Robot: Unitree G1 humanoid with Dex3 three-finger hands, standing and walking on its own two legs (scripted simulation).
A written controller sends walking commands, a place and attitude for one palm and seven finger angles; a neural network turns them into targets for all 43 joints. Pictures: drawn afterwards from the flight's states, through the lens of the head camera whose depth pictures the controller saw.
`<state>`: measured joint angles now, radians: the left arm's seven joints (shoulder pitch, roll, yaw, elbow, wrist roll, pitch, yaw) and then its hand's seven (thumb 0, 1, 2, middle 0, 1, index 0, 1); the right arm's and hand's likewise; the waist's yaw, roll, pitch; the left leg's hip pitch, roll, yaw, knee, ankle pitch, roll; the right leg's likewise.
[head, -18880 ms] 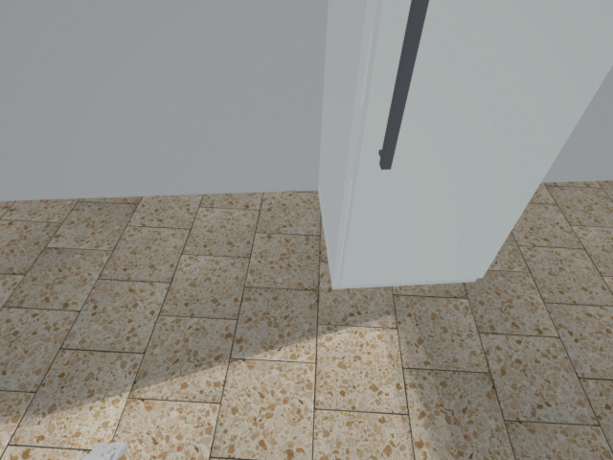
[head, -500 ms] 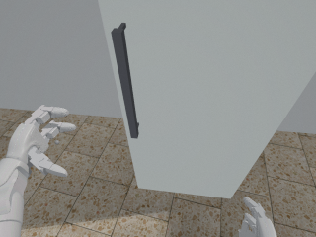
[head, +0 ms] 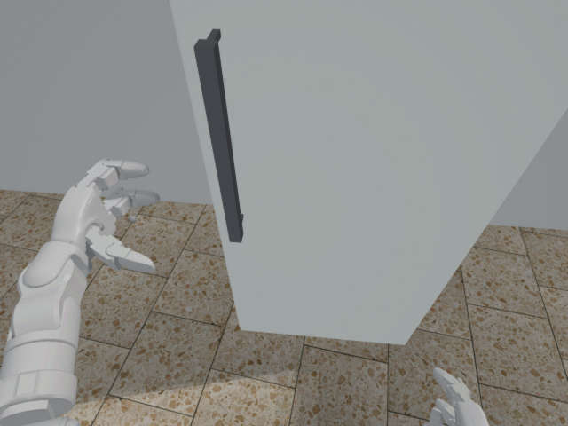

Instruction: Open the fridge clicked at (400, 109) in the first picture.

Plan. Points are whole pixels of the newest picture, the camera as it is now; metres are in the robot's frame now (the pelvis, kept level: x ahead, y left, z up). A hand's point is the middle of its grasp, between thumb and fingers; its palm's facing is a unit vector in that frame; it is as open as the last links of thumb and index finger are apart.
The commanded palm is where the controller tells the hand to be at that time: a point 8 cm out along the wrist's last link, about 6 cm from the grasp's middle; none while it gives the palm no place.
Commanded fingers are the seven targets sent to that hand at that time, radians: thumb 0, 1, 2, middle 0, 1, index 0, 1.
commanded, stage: move the hooked fingers beside the handle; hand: left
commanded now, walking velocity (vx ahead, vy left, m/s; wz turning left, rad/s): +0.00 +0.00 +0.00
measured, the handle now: (227, 156) +0.50 +0.13 +0.11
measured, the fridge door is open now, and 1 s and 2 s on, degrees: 0 0 0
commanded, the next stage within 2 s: feel for the door with the fingertips in 1.66 s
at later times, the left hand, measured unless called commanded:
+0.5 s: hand (164, 195) +0.39 +0.20 +0.13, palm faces -0.04 -1.00 +0.01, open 14.0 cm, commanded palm +0.38 +0.25 +0.13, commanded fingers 0.00 -0.50 0.30 -0.30 -1.20 -0.30 -1.20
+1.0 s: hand (186, 173) +0.45 +0.19 +0.12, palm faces -0.02 -1.00 +0.02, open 14.0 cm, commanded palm +0.42 +0.24 +0.12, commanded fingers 0.00 -0.50 0.30 -0.30 -1.20 -0.30 -1.20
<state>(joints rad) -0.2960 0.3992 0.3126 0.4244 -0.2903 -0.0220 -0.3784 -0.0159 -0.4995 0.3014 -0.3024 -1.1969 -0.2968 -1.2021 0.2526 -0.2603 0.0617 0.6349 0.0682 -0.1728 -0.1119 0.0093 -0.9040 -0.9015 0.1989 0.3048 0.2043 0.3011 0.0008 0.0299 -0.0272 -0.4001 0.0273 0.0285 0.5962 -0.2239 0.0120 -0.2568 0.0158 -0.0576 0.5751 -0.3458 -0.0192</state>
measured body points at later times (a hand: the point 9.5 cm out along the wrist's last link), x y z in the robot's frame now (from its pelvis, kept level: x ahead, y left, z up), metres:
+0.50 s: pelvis +0.00 +0.01 +0.00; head +0.02 +0.01 +0.45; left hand +0.39 +0.26 +0.13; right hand +0.12 -0.25 -0.10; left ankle +0.05 +0.11 -0.73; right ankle -0.03 -0.11 -0.73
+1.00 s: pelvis +0.01 +0.00 -0.01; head +0.05 +0.00 +0.44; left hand +0.45 +0.24 +0.12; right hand +0.07 -0.27 -0.12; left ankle +0.05 +0.11 -0.73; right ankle -0.03 -0.11 -0.73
